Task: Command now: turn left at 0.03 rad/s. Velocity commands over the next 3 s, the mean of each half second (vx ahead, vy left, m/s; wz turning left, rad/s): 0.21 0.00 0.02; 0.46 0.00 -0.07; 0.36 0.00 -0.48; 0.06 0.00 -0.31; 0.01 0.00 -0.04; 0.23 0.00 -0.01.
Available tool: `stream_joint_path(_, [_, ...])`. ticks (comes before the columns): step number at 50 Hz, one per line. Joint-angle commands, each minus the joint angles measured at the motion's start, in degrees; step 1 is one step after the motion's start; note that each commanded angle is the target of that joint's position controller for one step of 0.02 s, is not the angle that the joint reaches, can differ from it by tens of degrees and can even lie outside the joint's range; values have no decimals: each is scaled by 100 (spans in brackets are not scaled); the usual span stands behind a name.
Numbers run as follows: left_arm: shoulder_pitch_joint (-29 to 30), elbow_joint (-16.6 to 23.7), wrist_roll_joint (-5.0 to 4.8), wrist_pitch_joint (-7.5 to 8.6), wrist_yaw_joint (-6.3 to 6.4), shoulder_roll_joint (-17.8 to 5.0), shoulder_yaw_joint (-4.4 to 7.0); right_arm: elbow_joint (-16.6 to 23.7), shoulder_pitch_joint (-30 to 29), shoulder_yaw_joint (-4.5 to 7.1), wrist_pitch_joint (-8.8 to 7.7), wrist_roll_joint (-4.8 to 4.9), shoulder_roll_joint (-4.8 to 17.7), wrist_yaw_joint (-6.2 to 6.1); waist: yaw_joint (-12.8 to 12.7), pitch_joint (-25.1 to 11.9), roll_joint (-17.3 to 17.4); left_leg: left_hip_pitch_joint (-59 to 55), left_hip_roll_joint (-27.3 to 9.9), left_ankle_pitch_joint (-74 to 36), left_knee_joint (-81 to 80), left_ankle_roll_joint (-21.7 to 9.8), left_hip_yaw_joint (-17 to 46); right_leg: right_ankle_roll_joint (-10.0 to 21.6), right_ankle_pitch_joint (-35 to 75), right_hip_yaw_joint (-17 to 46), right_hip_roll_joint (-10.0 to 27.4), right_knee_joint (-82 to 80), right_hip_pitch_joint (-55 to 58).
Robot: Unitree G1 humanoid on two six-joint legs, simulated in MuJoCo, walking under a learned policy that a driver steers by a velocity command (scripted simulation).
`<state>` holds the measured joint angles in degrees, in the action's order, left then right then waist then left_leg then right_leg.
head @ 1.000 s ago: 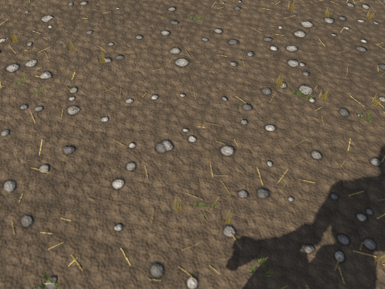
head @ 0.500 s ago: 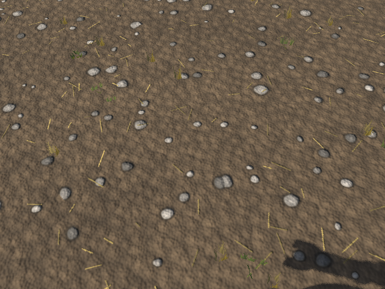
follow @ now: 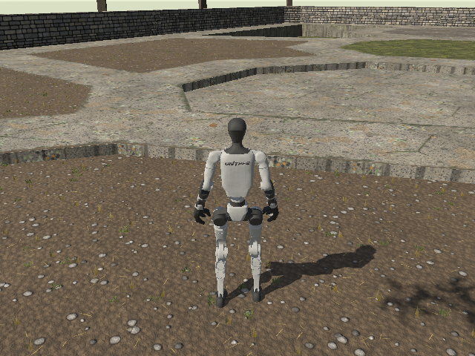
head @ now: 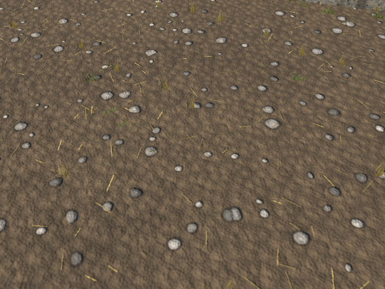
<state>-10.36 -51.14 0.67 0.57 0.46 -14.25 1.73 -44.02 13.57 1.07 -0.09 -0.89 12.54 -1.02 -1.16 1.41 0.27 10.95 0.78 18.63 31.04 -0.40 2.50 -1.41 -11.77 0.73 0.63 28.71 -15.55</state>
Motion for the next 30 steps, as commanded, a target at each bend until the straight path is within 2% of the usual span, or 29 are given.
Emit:
stream_joint_path(1, [122, 138, -24, 41, 51, -591, 133, 236, 91, 193, -78, 16, 703, -18, 44, -196, 7, 403, -371, -1074, -705, -176, 380, 108, 898, 232, 202, -224, 560])
stream_joint_path(5, [140, -81, -41, -7, 99, -615, 146, 86, 135, 197, -88, 27, 668, -13, 34, -224, -2, 333, -326, -1348, -705, -164, 309, 116, 1048, 242, 217, -195, 662])
stream_joint_path(6, [64, -176, -42, -24, 105, -560, 133, -13, 260, 199, -80, 33, 647, -19, 41, -339, 57, 275, -295, -816, -805, -186, 288, 117, 579, 134, 128, -158, 705])
stream_joint_path(7, [77, -233, -62, -40, 111, -550, 137, -76, 319, 228, -60, 59, 717, -29, 63, -223, 173, 335, -297, 24, -943, -277, 363, 123, -151, -33, -30, -2, 551])
stream_joint_path(8, [145, -247, -91, -36, 112, -566, 152, -96, 363, 285, -40, 90, 876, -40, 125, -23, 386, 385, -416, 1072, -1153, -461, 621, 134, -938, -240, -214, 310, 189])
stream_joint_path(10, [528, -77, -154, 92, 77, -562, 154, -124, 569, 365, -74, 147, 1151, -60, 315, 542, 893, 253, -1217, 2550, -1879, -969, 1807, 218, -1322, -391, -278, 1027, -920])
stream_joint_path(11, [689, 10, -197, 196, 39, -547, 148, -172, 626, 397, -134, 176, 1233, -73, 354, 788, 1012, 251, -1586, 2575, -2086, -1194, 2322, 336, -1246, -208, -91, 1295, -1220])
stream_joint_path(13, [654, 13, -258, 393, -70, -567, 163, -210, 563, 393, -251, 178, 1155, -79, 266, 879, 990, -139, -1790, 1693, -2032, -1294, 2400, 556, -1443, -3, 181, 1312, -1583])
stream_joint_path(14, [516, -48, -273, 469, -129, -553, 164, -196, 441, 392, -267, 210, 1126, -64, 155, 776, 889, -202, -1688, 1278, -1908, -1189, 2119, 639, -1378, -45, 203, 879, -1308])
stream_joint_path(15, [157, -224, -275, 515, -170, -541, 182, -154, 194, 393, -255, 251, 1132, -44, -75, 603, 771, 96, -1438, 877, -1746, -1002, 1664, 671, -831, -215, 95, 197, -455])
stream_joint_path(16, [-368, -508, -233, 517, -183, -606, 244, -119, 47, 385, -245, 248, 1100, -26, -295, 338, 667, 568, -1113, 376, -1433, -824, 1221, 603, -169, -355, -127, -102, 654])
stream_joint_path(17, [-937, -721, -192, 495, -174, -787, 331, -65, -89, 339, -264, 206, 943, -20, -519, 89, 390, 1036, -763, -209, -707, -596, 734, 627, -66, 17, 28, -217, 1516])
stream_joint_path(18, [-1581, -844, -199, 485, -142, -1351, 482, 137, -198, 230, -326, 161, 547, -20, -656, -134, -1055, 2052, 61, -96, 1176, -114, -231, 1170, -960, 1932, 1118, -1075, 2353])
stream_joint_path(19, [-1938, -868, -138, 516, -194, -1466, 467, 260, -235, 265, -425, 226, 648, -60, -774, -303, -1662, 2955, 350, 1371, 2639, 23, 23, 1828, -1319, 3901, 2033, -1824, 2781])
stream_joint_path(20, [-1447, -748, -102, 563, -181, -1088, 331, 192, -88, 337, -495, 354, 885, -36, -471, 34, -976, 3405, -42, 1246, 3410, -99, 418, 1806, -1518, 3651, 2103, -1778, 2561])
stream_joint_path(21, [-1075, -597, -115, 587, -174, -857, 266, 105, -26, 340, -539, 378, 894, 12, -314, 240, -731, 3518, -298, 665, 3526, -224, 399, 1591, -1494, 3026, 1840, -1794, 2333])
stream_joint_path(23, [-774, -481, -113, 580, -183, -713, 184, 80, -185, 385, -571, 262, 891, 41, -183, 395, -470, 3521, -655, -235, 3189, -284, 220, 1281, -640, 2129, 1530, -1952, 2031])
stream_joint_path(24, [-825, -501, -90, 545, -180, -603, 135, 80, -219, 392, -556, 217, 836, 78, -157, 326, -518, 3288, -721, -505, 3014, -241, 122, 1185, -133, 1717, 1337, -2010, 1885])
stream_joint_path(27, [-1115, -582, -70, 476, -103, -741, 127, 158, -479, 349, -490, 178, 620, 139, -191, 288, -481, 3249, -709, -993, 2411, -4, -176, 1234, 1229, 1037, 1142, -2100, 1782])
stream_joint_path(30, [-1161, -565, -59, 431, -15, -890, 130, 394, -1159, 250, -490, 191, 442, 163, -305, 432, -428, 2939, -599, -1681, 1196, 120, -337, 1182, 1499, 592, 984, -2255, 1385])
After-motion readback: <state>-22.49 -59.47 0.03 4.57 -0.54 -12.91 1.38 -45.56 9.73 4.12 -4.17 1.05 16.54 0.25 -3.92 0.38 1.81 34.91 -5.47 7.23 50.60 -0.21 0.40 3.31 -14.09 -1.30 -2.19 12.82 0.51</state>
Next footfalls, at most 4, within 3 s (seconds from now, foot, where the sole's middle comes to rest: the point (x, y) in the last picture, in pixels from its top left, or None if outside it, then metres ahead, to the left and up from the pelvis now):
0.82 left None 0.47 0.10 -0.77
1.36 right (246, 234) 0.73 -0.16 -0.77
1.86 left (192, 208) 0.85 0.05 -0.77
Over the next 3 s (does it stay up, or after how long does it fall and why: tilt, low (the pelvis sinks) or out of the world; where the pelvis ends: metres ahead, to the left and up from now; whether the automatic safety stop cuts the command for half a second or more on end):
stays up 0.82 -0.11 0.01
